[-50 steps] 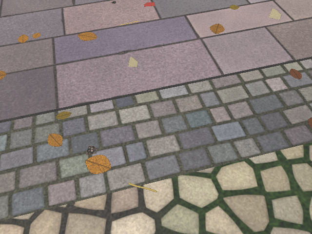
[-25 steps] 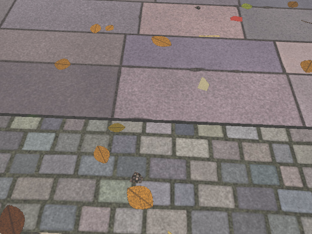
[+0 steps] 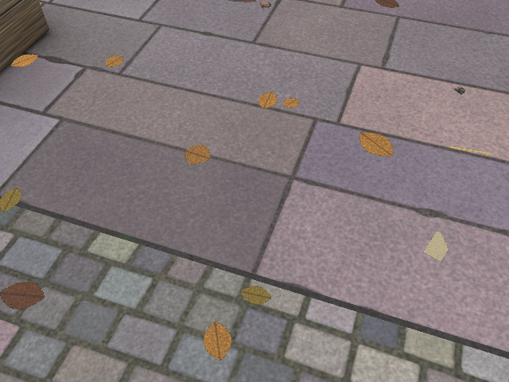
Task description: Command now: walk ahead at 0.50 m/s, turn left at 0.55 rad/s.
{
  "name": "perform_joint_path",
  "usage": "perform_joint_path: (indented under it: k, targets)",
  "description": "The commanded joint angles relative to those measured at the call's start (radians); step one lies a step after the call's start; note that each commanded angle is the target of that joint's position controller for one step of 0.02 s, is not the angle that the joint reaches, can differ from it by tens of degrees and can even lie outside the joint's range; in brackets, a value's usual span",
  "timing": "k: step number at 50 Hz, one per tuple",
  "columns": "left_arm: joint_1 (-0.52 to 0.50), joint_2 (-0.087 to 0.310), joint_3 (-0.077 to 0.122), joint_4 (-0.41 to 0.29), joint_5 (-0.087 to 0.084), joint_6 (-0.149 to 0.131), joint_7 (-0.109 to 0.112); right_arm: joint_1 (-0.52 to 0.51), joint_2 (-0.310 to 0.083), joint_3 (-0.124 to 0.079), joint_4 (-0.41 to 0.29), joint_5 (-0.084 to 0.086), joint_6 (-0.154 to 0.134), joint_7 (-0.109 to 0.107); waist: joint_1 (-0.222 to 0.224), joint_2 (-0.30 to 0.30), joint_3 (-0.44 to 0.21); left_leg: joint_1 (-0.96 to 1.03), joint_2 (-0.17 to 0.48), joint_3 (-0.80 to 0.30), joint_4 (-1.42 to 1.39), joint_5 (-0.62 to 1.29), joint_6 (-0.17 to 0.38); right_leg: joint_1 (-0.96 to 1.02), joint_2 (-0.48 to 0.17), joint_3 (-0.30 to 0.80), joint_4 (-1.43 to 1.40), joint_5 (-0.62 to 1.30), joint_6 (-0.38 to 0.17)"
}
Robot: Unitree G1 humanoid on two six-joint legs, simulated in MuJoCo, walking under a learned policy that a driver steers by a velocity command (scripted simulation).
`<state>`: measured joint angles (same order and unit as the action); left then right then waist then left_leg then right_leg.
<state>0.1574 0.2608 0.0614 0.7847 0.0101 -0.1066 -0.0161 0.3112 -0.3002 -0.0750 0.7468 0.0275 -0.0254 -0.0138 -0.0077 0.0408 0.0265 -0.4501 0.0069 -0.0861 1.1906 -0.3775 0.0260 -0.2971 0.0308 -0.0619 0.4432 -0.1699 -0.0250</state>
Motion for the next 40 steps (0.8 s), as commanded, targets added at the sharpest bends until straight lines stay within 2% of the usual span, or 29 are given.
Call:
perform_joint_path:
  k: [1,4,6,9,11,13,15,16,17,18,19,20,21,22,23,24,25,27,29,31,35,38,40]
  targets:
    - [0.037,0.103,0.025,-0.025,-0.002,-0.014,0.004,-0.018,-0.064,-0.023,-0.095,0.005,-0.005,0.006,0.022,-0.143,-0.025,-0.216,0.11,-0.035,-0.025,0.063,-0.007,0.185,-0.285,0.278,-0.264,0.034,-0.156]
    - [0.068,0.14,0.036,0.005,-0.007,-0.021,0.001,-0.068,-0.032,-0.009,-0.12,-0.007,-0.005,0.006,0.023,-0.103,-0.013,-0.256,0.11,-0.038,-0.155,0.132,-0.017,0.193,-0.295,0.204,-0.3,0.15,-0.189]
    - [0.07,0.154,0.039,0.015,-0.012,-0.016,-0.001,-0.107,-0.025,-0.002,-0.127,-0.011,-0.013,0.015,0.028,-0.095,-0.01,-0.248,0.106,-0.019,-0.281,0.233,-0.018,0.209,-0.277,0.136,-0.308,0.206,-0.184]
    - [0.1,0.174,0.04,0.032,-0.025,-0.003,0.002,-0.214,-0.009,0.013,-0.151,-0.013,-0.031,0.034,0.062,-0.092,0.014,-0.188,0.092,0.052,-0.471,0.361,-0.012,0.207,-0.249,0.056,-0.311,0.238,-0.161]
    - [0.152,0.192,0.042,0.055,-0.033,0.006,0.003,-0.281,-0.007,0.019,-0.171,-0.009,-0.036,0.045,0.086,-0.095,0.029,-0.171,0.078,0.082,-0.542,0.37,-0.007,0.243,-0.264,0.05,-0.304,0.235,-0.157]
    - [0.184,0.206,0.044,0.077,-0.04,0.02,0.004,-0.321,-0.023,0.016,-0.192,-0.005,-0.038,0.051,0.086,-0.111,0.041,-0.171,0.066,0.09,-0.593,0.32,0.01,0.306,-0.297,0.056,-0.281,0.273,-0.148]
    - [0.185,0.223,0.046,0.091,-0.047,0.033,0.007,-0.308,-0.05,0.006,-0.197,-0.008,-0.039,0.055,0.053,-0.134,0.025,-0.11,0.038,0.11,-0.637,0.25,0.04,0.356,-0.316,0.046,-0.217,0.424,-0.13]
    - [0.172,0.233,0.047,0.094,-0.05,0.039,0.01,-0.242,-0.073,-0.007,-0.181,-0.014,-0.039,0.054,0.003,-0.143,-0.02,0.006,0.008,0.134,-0.671,0.249,0.061,0.355,-0.304,0.02,-0.13,0.579,-0.112]
    - [0.166,0.222,0.04,0.096,-0.05,0.044,0.014,-0.1,-0.111,-0.031,-0.134,-0.017,-0.037,0.049,-0.073,-0.13,-0.105,0.217,-0.026,0.16,-0.709,0.293,0.09,0.308,-0.265,-0.024,0.033,0.682,-0.085]
    - [0.164,0.186,0.023,0.081,-0.033,0.041,0.019,0.068,-0.171,-0.056,-0.089,-0.021,-0.032,0.036,-0.145,-0.09,-0.215,0.502,0.052,0.063,-0.671,0.319,0.129,0.132,-0.221,-0.051,0.268,0.527,-0.045]
    - [0.255,0.066,-0.02,0.039,-0.008,0.022,0.009,0.15,-0.291,-0.077,-0.074,-0.034,-0.028,0.026,-0.099,0.168,-0.357,0.87,0.335,-0.419,-0.714,0.198,0.294,-0.282,-0.066,-0.051,0.68,-0.069,0.024]
    - [0.229,0.113,-0.011,0.06,-0.022,-0.003,0.003,0.165,-0.22,-0.057,-0.078,-0.023,-0.03,0.028,-0.122,0.155,-0.446,0.882,0.396,-0.658,-0.854,0.13,0.335,-0.4,-0.028,0.123,0.829,-0.423,0.017]
    - [0.139,0.181,0.011,0.028,-0.056,-0.012,-0.003,0.096,-0.172,-0.036,-0.077,-0.023,-0.037,0.032,-0.112,0.107,-0.278,0.762,0.354,-0.499,-0.869,0.133,0.281,-0.493,-0.086,0.134,0.875,-0.369,0.002]
    - [0.088,0.172,0.008,0.014,-0.056,-0.015,-0.001,0.028,-0.139,-0.026,-0.081,-0.02,-0.04,0.033,-0.082,0.068,-0.177,0.616,0.307,-0.36,-0.885,0.197,0.248,-0.486,-0.131,0.112,0.828,-0.276,-0.005]
    - [0.074,0.163,0.011,0.019,-0.037,-0.01,0.004,-0.031,-0.104,-0.015,-0.082,-0.022,-0.043,0.037,-0.047,0.033,-0.109,0.485,0.263,-0.264,-0.916,0.265,0.227,-0.446,-0.16,0.104,0.763,-0.208,0.001]
    - [0.097,0.155,0.014,0.026,-0.029,0.002,0.004,-0.068,-0.081,-0.009,-0.085,-0.029,-0.048,0.04,-0.009,0.053,-0.081,0.387,0.234,-0.204,-0.953,0.311,0.214,-0.376,-0.185,0.114,0.717,-0.154,0.007]
    - [0.119,0.136,0.011,0.034,-0.028,0.016,0.003,-0.086,-0.076,-0.009,-0.083,-0.032,-0.054,0.041,0.013,0.062,-0.075,0.328,0.221,-0.176,-0.99,0.322,0.215,-0.324,-0.191,0.115,0.698,-0.121,0.015]
    - [0.122,0.105,0.006,0.036,-0.023,0.036,0.007,-0.087,-0.093,-0.015,-0.066,-0.029,-0.07,0.04,0.035,0.041,-0.058,0.274,0.218,-0.125,-1.036,0.372,0.233,-0.314,-0.192,0.109,0.648,-0.068,0.034]
    - [0.058,0.103,0.005,0.014,-0.015,0.042,0.011,-0.066,-0.105,-0.019,-0.043,-0.03,-0.077,0.031,0.026,0.023,-0.021,0.272,0.211,-0.08,-1.06,0.406,0.234,-0.365,-0.193,0.113,0.548,0.019,0.051]
    - [-0.007,0.093,0.001,-0.004,-0.011,0.038,0.007,-0.04,-0.11,-0.019,-0.022,-0.026,-0.075,0.023,0.007,0.016,-0.001,0.289,0.189,-0.031,-1.067,0.41,0.212,-0.382,-0.182,0.107,0.416,0.14,0.055]
    - [-0.143,0.071,-0.013,-0.038,-0.02,0.024,-0.012,0.025,-0.142,-0.025,0.021,-0.018,-0.067,0.012,-0.045,0.014,0.031,0.314,0.18,0.021,-1.072,0.364,0.182,-0.33,-0.135,0.071,0.193,0.291,0.046]
    - [-0.21,0.082,-0.015,-0.069,-0.024,0.018,-0.027,0.074,-0.15,-0.028,0.059,-0.011,-0.055,0.01,-0.064,0.014,0.051,0.416,0.223,0.01,-1.032,0.372,0.175,-0.355,-0.119,0.077,0.116,0.257,0.021]
    - [-0.218,0.097,-0.012,-0.083,-0.023,0.013,-0.037,0.08,-0.157,-0.032,0.076,-0.007,-0.045,0.005,-0.052,0.021,0.049,0.486,0.253,-0.002,-0.988,0.431,0.16,-0.356,-0.111,0.08,0.08,0.185,-0.007]
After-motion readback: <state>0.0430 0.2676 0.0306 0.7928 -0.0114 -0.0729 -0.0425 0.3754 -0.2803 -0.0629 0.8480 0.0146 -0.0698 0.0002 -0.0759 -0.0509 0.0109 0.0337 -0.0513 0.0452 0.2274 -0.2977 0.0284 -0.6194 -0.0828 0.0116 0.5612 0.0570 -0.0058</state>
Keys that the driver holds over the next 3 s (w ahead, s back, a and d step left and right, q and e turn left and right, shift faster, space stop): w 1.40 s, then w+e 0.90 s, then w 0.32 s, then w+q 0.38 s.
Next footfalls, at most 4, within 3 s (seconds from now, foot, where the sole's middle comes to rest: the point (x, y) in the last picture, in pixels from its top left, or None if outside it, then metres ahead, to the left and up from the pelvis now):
0.36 left None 0.34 0.17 -0.77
0.88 right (280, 310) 0.67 -0.03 -0.77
1.42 left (188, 233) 0.94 0.24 -0.77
1.96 right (262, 163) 1.23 0.01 -0.77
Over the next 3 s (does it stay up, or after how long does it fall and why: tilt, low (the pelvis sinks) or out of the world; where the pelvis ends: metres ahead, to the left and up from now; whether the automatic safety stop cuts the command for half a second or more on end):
stays up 1.63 -0.07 -0.01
